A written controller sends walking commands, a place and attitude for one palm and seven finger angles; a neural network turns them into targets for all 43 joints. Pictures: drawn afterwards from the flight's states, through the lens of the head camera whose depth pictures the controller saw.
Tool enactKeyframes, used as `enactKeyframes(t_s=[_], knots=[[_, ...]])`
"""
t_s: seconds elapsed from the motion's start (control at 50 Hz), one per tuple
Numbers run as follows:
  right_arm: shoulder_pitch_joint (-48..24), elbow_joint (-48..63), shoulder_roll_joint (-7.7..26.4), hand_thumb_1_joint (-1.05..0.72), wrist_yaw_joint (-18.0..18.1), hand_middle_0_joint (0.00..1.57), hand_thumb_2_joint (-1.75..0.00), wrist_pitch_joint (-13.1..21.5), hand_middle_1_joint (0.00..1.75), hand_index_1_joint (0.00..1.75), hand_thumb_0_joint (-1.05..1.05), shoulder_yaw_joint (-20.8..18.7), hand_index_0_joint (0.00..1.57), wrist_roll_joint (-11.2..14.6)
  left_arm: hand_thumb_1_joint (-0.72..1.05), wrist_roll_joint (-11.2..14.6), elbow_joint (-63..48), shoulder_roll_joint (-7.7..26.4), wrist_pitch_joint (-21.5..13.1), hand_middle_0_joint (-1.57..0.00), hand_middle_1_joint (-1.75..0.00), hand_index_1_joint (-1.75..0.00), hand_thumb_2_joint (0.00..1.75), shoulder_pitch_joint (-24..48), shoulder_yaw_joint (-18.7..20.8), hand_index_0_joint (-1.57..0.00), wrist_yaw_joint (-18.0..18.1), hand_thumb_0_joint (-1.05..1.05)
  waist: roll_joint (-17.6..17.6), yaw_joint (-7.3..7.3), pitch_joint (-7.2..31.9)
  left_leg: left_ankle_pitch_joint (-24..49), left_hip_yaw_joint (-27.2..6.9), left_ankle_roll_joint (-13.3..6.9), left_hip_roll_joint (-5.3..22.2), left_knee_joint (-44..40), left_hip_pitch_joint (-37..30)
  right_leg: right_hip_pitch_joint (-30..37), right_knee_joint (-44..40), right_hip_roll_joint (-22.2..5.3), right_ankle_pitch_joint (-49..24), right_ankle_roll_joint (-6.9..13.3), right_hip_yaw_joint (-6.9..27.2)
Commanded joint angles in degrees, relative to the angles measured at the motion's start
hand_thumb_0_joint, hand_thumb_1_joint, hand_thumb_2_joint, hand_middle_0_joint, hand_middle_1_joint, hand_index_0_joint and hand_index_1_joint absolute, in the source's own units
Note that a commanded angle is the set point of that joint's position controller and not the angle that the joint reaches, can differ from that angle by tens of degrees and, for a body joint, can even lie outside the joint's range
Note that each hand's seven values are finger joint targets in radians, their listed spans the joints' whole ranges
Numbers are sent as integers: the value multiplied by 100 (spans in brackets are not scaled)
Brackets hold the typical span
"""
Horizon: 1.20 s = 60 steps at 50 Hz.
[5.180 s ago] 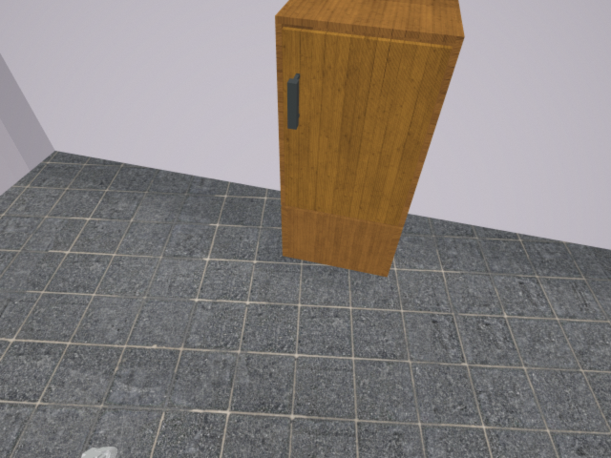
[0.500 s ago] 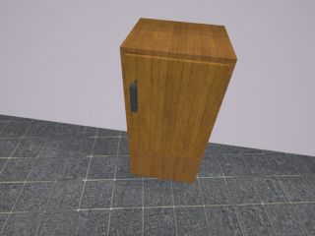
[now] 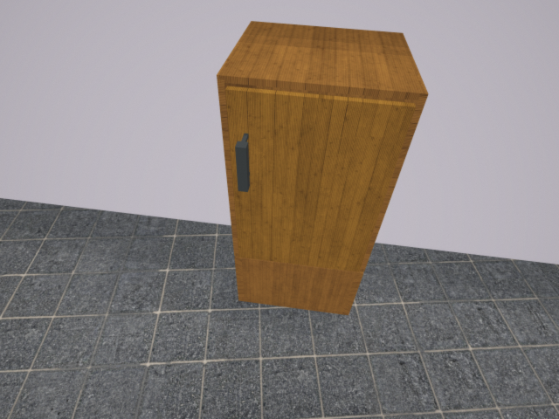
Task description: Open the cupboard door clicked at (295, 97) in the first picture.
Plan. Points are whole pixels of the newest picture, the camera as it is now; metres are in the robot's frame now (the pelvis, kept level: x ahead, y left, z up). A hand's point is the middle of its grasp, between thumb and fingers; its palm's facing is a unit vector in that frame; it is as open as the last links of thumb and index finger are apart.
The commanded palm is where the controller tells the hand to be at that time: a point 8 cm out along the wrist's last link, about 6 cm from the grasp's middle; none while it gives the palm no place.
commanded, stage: shuffle to correct the standing spot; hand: left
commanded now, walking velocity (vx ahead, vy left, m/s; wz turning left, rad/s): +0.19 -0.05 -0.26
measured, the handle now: (244, 162) +0.69 +0.13 -0.02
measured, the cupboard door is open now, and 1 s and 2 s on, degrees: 0 0 0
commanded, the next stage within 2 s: come to a stop and stand still in 0.66 s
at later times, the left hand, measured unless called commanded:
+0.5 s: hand out of the picture +0.01 +0.16 -0.19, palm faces +0.03 -0.99 -0.11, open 7.4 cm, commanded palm none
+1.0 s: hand (197, 397) +0.21 +0.16 -0.19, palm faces -0.03 -0.98 -0.18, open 7.2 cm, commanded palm none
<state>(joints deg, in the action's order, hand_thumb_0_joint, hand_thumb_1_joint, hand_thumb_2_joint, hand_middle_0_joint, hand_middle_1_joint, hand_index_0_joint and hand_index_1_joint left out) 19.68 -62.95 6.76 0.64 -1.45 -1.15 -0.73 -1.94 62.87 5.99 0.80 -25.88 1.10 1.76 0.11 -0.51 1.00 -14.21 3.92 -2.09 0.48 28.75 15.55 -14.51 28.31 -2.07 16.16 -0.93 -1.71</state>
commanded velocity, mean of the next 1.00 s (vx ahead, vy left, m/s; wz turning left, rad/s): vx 0.09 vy -0.02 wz -0.02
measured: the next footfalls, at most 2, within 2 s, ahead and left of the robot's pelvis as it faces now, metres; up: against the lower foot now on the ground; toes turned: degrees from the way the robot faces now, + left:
left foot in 0.44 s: +0.12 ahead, +0.11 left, +0.00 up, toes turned +4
right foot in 0.76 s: +0.18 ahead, -0.12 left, +0.00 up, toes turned -5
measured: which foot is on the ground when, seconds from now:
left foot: down 0.00-0.18, up 0.20-0.42, down 0.44-0.76, up 0.78-0.96, down 0.98-1.00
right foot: down 0.00-0.44, up 0.46-0.74, down 0.76-1.00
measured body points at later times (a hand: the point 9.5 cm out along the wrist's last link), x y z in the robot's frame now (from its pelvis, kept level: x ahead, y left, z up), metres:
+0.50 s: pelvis +0.05 +0.01 -0.01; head +0.04 +0.02 +0.44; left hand +0.01 +0.21 -0.18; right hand +0.07 -0.23 -0.15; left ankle +0.08 +0.10 -0.74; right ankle +0.04 -0.12 -0.72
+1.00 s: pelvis +0.15 -0.01 -0.01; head +0.17 +0.00 +0.44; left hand +0.21 +0.21 -0.17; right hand +0.13 -0.23 -0.17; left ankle +0.21 +0.08 -0.74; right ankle +0.16 -0.15 -0.74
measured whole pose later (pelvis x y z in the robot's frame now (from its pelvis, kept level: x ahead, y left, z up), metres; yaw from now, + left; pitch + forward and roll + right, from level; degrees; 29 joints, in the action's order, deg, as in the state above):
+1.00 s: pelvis +0.15 -0.01 -0.01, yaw -5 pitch -2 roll -2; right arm 17.7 -61.2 7.9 1.0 -0.2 -2.0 -0.5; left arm -0.9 58.4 8.8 1.2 -14.2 2.8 2.1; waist -0.6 1.0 -3.1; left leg -13.7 5.9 -0.6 4.3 36.4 18.9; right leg -14.2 33.2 -3.0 16.4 -1.7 -7.2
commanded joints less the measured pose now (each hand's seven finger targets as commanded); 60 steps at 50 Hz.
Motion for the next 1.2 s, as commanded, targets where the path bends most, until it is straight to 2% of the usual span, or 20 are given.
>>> enactKeyframes(t_s=[0.0, 0.1, 0.12, 0.16, 0.18, 0.26, 0.38, 0.42, 0.44, 0.52, 0.64, 0.7, 0.74, 0.76, 0.84, 0.9, 0.94, 1.0, 1.1, 1.18], knots=[[184, 271, 803, -90, 97, 20, -90, 65, 30, 30, 0, -238, 20, -55, 90, -5, -228, 402, -30, -20, -30, -30, 90, -519, 157, -20, -54, 0, -344, 22, -963, -2667, -842, -118, 728, -1212, 677, -612, -270, 109, 1403, 254, 245], [-300, 423, 1056, -90, 125, 20, -90, 146, 30, 30, 0, -371, 20, -71, 90, -29, -192, 93, 23, -20, -30, -30, 90, -1050, 262, -20, -177, 0, -604, -310, -670, -3092, -943, -329, 1286, -1379, 1539, 618, 743, 354, 563, 258, -394], [-405, 465, 910, -90, 110, 20, -90, 148, 30, 30, 0, -348, 20, -75, 90, -36, -152, 122, -32, -20, -30, -30, 90, -1260, 285, -20, -147, 0, -104, -421, -866, -2868, -644, -196, 953, -648, 1787, 764, -65, 177, 929, 366, 45], [-714, 763, 289, -90, 7, 20, -90, 179, 30, 30, 0, -194, 20, -13, 90, 14, -86, 744, -209, -20, -30, -30, 90, -1451, 372, -20, 37, 0, 1843, -431, -1084, -1554, 213, 67, 42, 2257, 2631, 583, -2282, -1627, 3129, 1226, 3289], [-802, 810, 452, -90, -26, 20, -90, 194, 30, 30, 0, -217, 20, -39, 90, 71, -155, 742, -288, -20, -30, -30, 90, -1207, 358, -20, 84, 0, 1149, -260, -1107, -1196, -265, 1, 246, 2974, 2500, 262, -2417, -1730, 2868, 1373, 3480], [-223, 634, 277, -90, -114, 20, -90, 199, 30, 30, 0, -234, 20, -41, 90, -6, -403, 641, -359, -20, -30, -30, 90, -88, 280, -20, 67, 0, 746, 234, -828, -666, -53, 97, 452, 2448, 1336, -535, -1989, -1166, 1413, 1103, 1631], [459, 406, 396, -90, -4, 20, -90, 372, 30, 30, 0, -171, 20, -28, 90, 57, -322, 652, -214, -20, -30, -30, 90, -178, 262, -20, -69, 0, 144, 290, -626, -587, 258, 141, 212, -177, -1074, -1426, -755, -469, 1650, 713, 840], [1153, 310, 1317, -90, 114, 20, -90, 391, 30, 30, 0, -378, 20, -92, 90, 65, -617, 217, -221, -20, -30, -30, 90, 2, 197, -20, -148, 0, -1613, 532, -685, -2832, -2669, -763, 2279, -1979, -1417, -2651, 1664, 252, 1376, 213, -296], [1078, 337, 1406, -90, 119, 20, -90, 389, 30, 30, 0, -415, 20, -91, 90, -11, -867, 374, -201, -20, -30, -30, 90, 522, 231, -20, -192, 0, -1151, 562, -904, -3226, -3138, -1092, 2621, -2390, -898, -2776, 2587, -91, 1191, 239, 10], [252, 383, 758, -90, 112, 20, -90, 533, 30, 30, 0, -188, 20, -66, 90, -12, -664, 289, -186, -20, -30, -30, 90, 425, 234, -20, -264, 0, -660, 50, -858, -1029, -1351, -802, 1800, -2160, -80, -1992, 2820, -513, 20, 112, 85], [522, 165, 866, -90, 77, 20, -90, 463, 30, 30, 0, -270, 20, -112, 90, 47, -831, 240, -189, -20, -30, -30, 90, 987, 177, -20, -253, 0, -687, 203, -720, -322, -662, -724, 1624, -1739, -92, -774, 856, -269, 23, 49, -454], [558, 101, 737, -90, 54, 20, -90, 404, 30, 30, 0, -244, 20, -92, 90, 46, -675, 509, -249, -20, -30, -30, 90, 534, 252, -20, -207, 0, -137, -48, -343, -440, -388, -363, 1222, -726, 388, 789, -220, -58, -424, 141, -548], [420, 303, 236, -90, -11, 20, -90, 401, 30, 30, 0, -120, 20, -27, 90, 37, -371, 1289, -324, -20, -30, -30, 90, -419, 393, -20, -97, 0, 1396, -444, -79, -1594, 662, 94, 201, 1463, 2147, 2321, -1013, -1721, 279, 884, 1546], [19, 507, 380, -90, -11, 20, -90, 372, 30, 30, 0, -124, 20, -45, 90, 83, -332, 1529, -313, -20, -30, -30, 90, -721, 448, -20, -54, 0, 1400, -616, 1, -2252, 343, 103, 229, 2707, 2450, 2171, -1492, -2277, 237, 1325, 2308], [236, 291, 169, -90, 9, 20, -90, 186, 30, 30, 0, -88, 20, -5, 90, 23, -709, 879, -270, -20, -30, -30, 90, 913, 241, -20, 87, 0, 636, 173, -415, -1255, -119, 286, 626, 2235, 992, 72, -1177, -1646, -2110, 1075, 535], [804, 20, 54, -90, 34, 20, -90, 130, 30, 30, 0, -66, 20, 17, 90, 79, -727, 907, -142, -20, -30, -30, 90, 1189, 238, -20, 76, 0, 564, 364, -348, 462, 239, 408, 323, 173, -420, -508, -474, -1019, -1623, 638, -82], [579, 219, 615, -90, 66, 20, -90, 173, 30, 30, 0, -161, 20, -1, 90, 137, -832, 743, -5, -20, -30, -30, 90, 954, 233, -20, 49, 0, -661, 121, -487, 1532, -613, 103, 1001, -659, -218, -624, 66, -493, -529, 152, -172], [-126, 492, 947, -90, 120, 20, -90, 188, 30, 30, 0, -216, 20, -13, 90, 101, -741, 641, 44, -20, -30, -30, 90, 742, 178, -20, 64, 0, -1145, -61, -423, 2628, -1003, -340, 1449, -1000, 252, 102, 587, -174, -95, -45, -343], [-290, 576, 1182, -90, 205, 20, -90, 140, 30, 30, 0, -358, 20, -31, 90, 81, -708, 710, 73, -20, -30, -30, 90, 718, 156, -20, 43, 0, -922, 132, 183, 4957, -920, -777, 1795, -517, -1374, -589, 1157, -97, 936, -30, -199], [-605, 678, 1302, -90, 200, 20, -90, 63, 30, 30, 0, -426, 20, -25, 90, 52, -769, 696, 86, -20, -30, -30, 90, 486, 189, -20, 21, 0, -734, 39, 313, 4090, -635, -607, 1656, -210, -1022, -33, 320, -67, 75, 5, -151]])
